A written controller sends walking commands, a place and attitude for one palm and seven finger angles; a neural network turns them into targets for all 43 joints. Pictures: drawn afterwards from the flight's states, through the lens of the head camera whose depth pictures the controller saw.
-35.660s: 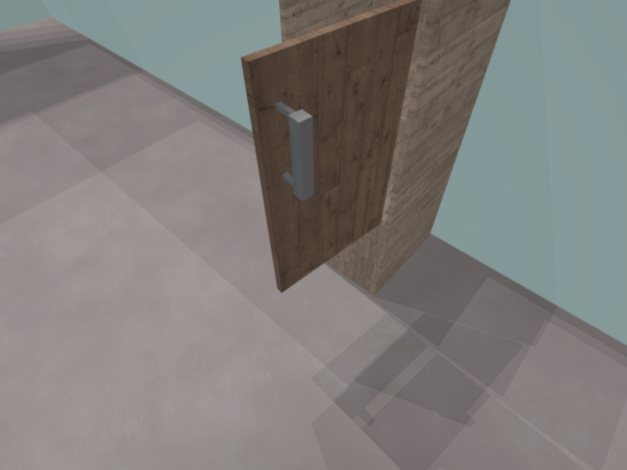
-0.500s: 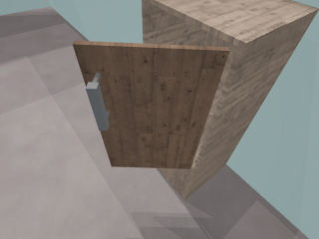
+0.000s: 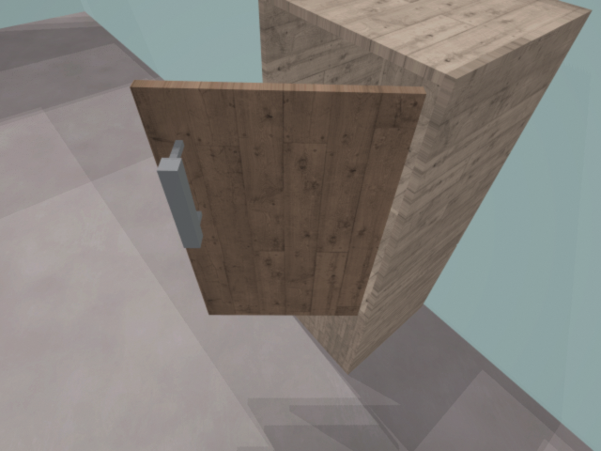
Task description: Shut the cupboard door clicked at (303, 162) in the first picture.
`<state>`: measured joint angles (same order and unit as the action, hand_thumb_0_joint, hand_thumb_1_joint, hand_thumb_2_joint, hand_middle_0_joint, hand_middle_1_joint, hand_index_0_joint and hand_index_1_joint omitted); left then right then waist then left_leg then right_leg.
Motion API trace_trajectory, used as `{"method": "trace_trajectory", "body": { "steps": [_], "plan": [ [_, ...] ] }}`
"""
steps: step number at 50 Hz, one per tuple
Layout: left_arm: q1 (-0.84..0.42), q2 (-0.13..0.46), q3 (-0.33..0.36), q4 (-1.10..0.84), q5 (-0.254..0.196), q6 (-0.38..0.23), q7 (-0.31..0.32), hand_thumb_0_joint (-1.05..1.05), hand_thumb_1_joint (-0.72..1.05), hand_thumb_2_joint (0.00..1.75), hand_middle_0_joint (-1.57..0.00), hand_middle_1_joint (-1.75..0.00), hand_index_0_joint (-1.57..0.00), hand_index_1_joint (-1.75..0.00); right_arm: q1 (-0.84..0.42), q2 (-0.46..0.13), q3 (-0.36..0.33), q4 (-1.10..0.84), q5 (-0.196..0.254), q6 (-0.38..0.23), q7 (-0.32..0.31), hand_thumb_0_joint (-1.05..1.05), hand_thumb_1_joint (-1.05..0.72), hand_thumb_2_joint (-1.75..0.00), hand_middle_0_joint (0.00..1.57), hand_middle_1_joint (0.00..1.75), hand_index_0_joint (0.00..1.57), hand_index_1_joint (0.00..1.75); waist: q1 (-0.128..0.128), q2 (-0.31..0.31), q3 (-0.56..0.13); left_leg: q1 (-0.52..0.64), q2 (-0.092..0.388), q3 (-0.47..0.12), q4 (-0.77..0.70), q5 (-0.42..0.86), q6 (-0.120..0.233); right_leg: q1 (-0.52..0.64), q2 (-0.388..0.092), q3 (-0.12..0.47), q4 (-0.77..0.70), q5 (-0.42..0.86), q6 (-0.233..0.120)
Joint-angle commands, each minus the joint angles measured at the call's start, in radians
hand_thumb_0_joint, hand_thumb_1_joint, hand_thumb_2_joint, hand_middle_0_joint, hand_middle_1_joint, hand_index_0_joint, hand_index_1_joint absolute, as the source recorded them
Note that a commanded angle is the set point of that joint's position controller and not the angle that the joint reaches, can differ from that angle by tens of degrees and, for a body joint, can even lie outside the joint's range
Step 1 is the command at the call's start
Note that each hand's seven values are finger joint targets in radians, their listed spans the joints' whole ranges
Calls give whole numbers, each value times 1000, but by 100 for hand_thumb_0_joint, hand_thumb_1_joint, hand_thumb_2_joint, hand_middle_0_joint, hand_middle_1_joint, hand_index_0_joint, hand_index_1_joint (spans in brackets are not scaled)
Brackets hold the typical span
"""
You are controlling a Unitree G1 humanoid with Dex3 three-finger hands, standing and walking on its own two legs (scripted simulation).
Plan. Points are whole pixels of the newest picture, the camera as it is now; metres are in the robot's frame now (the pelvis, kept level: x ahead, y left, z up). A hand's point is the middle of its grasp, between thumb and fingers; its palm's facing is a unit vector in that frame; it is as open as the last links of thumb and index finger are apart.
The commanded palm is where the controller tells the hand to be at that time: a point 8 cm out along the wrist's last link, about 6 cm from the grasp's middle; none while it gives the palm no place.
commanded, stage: look again from close up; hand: left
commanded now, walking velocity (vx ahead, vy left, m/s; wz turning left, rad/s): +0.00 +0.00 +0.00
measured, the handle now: (186, 196) +0.44 +0.20 +0.09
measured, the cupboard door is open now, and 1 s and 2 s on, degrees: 51 51 51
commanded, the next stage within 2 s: raise the hand and make a fist in 0.48 s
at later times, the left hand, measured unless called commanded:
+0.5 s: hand out of the picture +0.00 +0.16 -0.18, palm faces +0.02 -0.99 -0.17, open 7.4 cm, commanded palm none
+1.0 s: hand (189, 428) +0.16 +0.15 -0.05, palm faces +0.10 -1.00 +0.01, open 6.2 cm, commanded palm +0.13 +0.21 -0.03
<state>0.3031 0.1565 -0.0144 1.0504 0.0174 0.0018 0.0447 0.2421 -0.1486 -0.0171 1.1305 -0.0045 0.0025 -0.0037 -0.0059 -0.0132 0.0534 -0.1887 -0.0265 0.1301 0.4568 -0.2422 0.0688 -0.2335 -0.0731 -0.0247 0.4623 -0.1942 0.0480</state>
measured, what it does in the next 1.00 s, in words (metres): lowers itself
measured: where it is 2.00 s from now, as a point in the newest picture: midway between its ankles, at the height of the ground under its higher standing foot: outside the picture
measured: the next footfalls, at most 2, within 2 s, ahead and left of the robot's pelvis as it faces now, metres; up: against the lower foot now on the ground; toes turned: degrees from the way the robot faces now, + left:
none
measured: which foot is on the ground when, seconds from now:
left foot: down 0.00-1.00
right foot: down 0.00-1.00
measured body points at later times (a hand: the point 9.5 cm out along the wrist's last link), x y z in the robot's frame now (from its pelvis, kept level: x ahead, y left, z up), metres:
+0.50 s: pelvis +0.01 +0.00 +0.00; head +0.02 +0.00 +0.45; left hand +0.00 +0.21 -0.16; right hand +0.01 -0.22 -0.16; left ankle +0.01 +0.07 -0.74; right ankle +0.03 -0.15 -0.74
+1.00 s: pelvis +0.00 -0.04 -0.07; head +0.04 -0.02 +0.38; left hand +0.15 +0.21 -0.04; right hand +0.24 -0.28 -0.09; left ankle +0.01 +0.07 -0.74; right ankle +0.03 -0.14 -0.74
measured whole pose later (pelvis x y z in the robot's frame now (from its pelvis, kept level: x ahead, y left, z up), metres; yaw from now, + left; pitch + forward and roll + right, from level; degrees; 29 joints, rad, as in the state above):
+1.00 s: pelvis +0.00 -0.04 -0.07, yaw +4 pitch +10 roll +0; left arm 0.51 0.20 0.13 0.06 -0.26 -0.47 -0.28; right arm 0.18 -0.27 -0.07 0.48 0.03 -0.27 0.00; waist 0.01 -0.04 -0.11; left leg -0.74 0.02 0.03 1.06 -0.50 0.01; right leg -0.75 -0.03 -0.09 1.06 -0.49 -0.04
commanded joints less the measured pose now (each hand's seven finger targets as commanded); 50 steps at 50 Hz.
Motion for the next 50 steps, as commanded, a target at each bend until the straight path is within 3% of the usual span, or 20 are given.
{"method": "trace_trajectory", "body": {
  "steps": [1, 10, 28, 29, 30, 31, 32, 33, 34, 35, 36, 37, 38, 39, 41, 42, 44, 45, 48, 50],
  "plan": [
    [60, 90, 24, -26, 3, -15, 8, 0, 90, 90, -20, -30, -20, -30, 28, -105, -21, -28, -2, -21, -9, 0, -90, -90, 20, 30, 20, 30, 4, 18, 28, -48, 138, -169, -164, -60, -30, -25, -41, 54, -65, 15, -55],
    [72, 80, 24, -11, 1, -20, 9, 0, 90, 90, -20, -30, -20, -30, 37, -91, -18, -10, 1, -25, -11, 0, -90, -90, 20, 30, 20, 30, 3, 1, 6, -11, 131, -151, -140, 28, -31, -10, -50, 61, -76, 56, -56],
    [79, 67, 24, 5, 0, -20, 10, 0, 90, 90, -20, -30, -20, -30, 60, -77, -12, 13, 1, -28, -16, 0, -90, -90, 20, 30, 20, 30, 4, 8, 21, -3, 136, -153, -158, 55, -33, 10, -46, 55, -92, 62, -53],
    [80, 106, 18, 49, 14, -22, 39, 0, 90, 90, -20, -30, -20, -30, 28, -132, 0, -72, 6, -39, -15, 0, -90, -90, 20, 30, 20, 30, 6, 19, 9, -60, 173, -138, -13, 273, -56, 29, -58, 34, -35, 144, -56],
    [-803, 606, 356, -1667, -106, -275, 42, 0, 90, 90, -20, -30, -20, -30, 102, -356, -39, -425, 15, -224, -103, 0, -90, -90, 20, 30, 20, 30, -168, 69, -418, 230, 133, -207, -32, 365, -77, 50, 69, -32, 123, 163, -56],
    [-102, 174, 21, -1394, -132, -202, 56, 0, 90, 90, -22, -32, -22, -32, 12, -201, 19, -413, 63, -305, -100, 0, -90, -90, 20, 30, 20, 30, -5, 370, -553, 311, 116, -209, -33, 360, -122, -56, 93, -62, 155, -68, -77],
    [145, -26, -52, -1251, -166, -46, 79, 0, 90, 90, -24, -34, -24, -34, -18, -178, 12, -403, 45, -348, -91, 0, -90, -90, 20, 30, 20, 30, 2, 372, -377, 142, 119, -215, -104, 296, -155, -78, 87, -78, 197, -153, -70],
    [116, -95, -127, -1138, -175, -20, 92, 0, 90, 90, -25, -36, -25, -36, -2, -167, 16, -375, 70, -384, -77, 0, -90, -90, 20, 30, 20, 30, -36, 182, -97, -44, 96, -222, -105, 94, -125, -149, 73, -78, 180, -136, -61],
    [24, -58, -91, -1165, -175, -62, 93, 0, 90, 90, -27, -38, -27, -38, -1, -212, -14, -412, 59, -404, -61, 0, -90, -90, 20, 30, 20, 30, -63, 116, 42, -151, 74, -233, -59, -85, -99, -179, 64, -78, 99, -108, -64],
    [25, 5, -29, -1124, -160, -116, 83, 0, 90, 90, -29, -40, -29, -40, -3, -227, -18, -451, 42, -417, -52, 0, -90, -90, 20, 30, 20, 30, -71, 40, 69, -219, 46, -236, -8, -169, -85, -213, 58, -77, 64, -144, -68],
    [77, 35, 26, -1033, -161, -180, 61, 0, 90, 90, -31, -42, -31, -42, -4, -235, -27, -474, 26, -419, -39, 0, -90, -90, 20, 30, 20, 30, -68, -85, 75, -286, 32, -242, 43, -222, -86, -282, 61, -82, 79, -227, -69],
    [191, 32, 59, -961, -176, -253, 13, 0, 90, 90, -33, -44, -33, -44, -15, -232, -46, -515, 30, -419, -25, 0, -90, -90, 20, 30, 20, 30, -24, -175, 32, -320, 19, -211, 100, -195, -91, -292, 63, -86, 107, -271, -74],
    [284, -18, 50, -889, -195, -333, -46, 0, 90, 90, -35, -46, -35, -46, -33, -216, -51, -549, 21, -417, -13, 0, -90, -90, 20, 30, 20, 30, 5, -284, 4, -380, 12, -178, 174, -175, -90, -338, 64, -87, 156, -331, -73],
    [330, 1, 107, -866, -224, -421, -113, 0, 90, 90, -36, -48, -36, -48, -43, -212, -63, -572, 15, -407, -2, 0, -90, -90, 20, 30, 20, 30, 33, -333, -30, -440, 4, -152, 246, -155, -94, -367, 62, -70, 198, -361, -75],
    [357, 57, 181, -887, -270, -596, -263, 0, 90, 90, -40, -52, -40, -52, -78, -226, -80, -633, 7, -383, 20, 0, -90, -90, 20, 30, 20, 30, 61, -248, -106, -536, -11, -124, 359, -145, -100, -375, 48, -25, 298, -339, -91],
    [380, 144, 269, -864, -269, -640, -313, 0, 90, 90, -42, -54, -42, -54, -80, -229, -93, -658, 12, -366, 29, 0, -90, -90, 20, 30, 20, 30, 81, -129, -145, -556, -14, -115, 397, -128, -100, -353, 37, 8, 339, -291, -102],
    [368, 166, 271, -995, -280, -623, -353, 0, 90, 90, -46, -58, -46, -58, -131, -223, -86, -744, 27, -343, 30, 0, -90, -90, 20, 30, 20, 30, 109, 42, -218, -557, -24, -97, 406, -119, -80, -359, 45, 12, 395, -253, -103],
    [347, 170, 272, -1069, -296, -588, -354, 0, 90, 90, -47, -60, -47, -60, -139, -218, -83, -774, 32, -332, 24, 0, -90, -90, 20, 30, 20, 30, 108, 75, -257, -543, -22, -98, 406, -116, -74, -357, 52, 12, 407, -241, -101],
    [213, 193, 278, -1315, -322, -540, -311, 0, 90, 90, -53, -66, -53, -66, -109, -207, -74, -814, 33, -311, -4, 0, -90, -90, 20, 30, 20, 30, 63, 107, -336, -527, -6, -128, 453, -103, -56, -383, 61, 45, 405, -238, -88],
    [127, 185, 241, -1458, -318, -566, -285, 0, 90, 90, -57, -70, -57, -70, -77, -199, -65, -806, 28, -311, -20, 0, -90, -90, 20, 30, 20, 30, 10, 119, -348, -502, 3, -138, 507, -54, -45, -407, 63, 63, 400, -169, -79]
  ]
}}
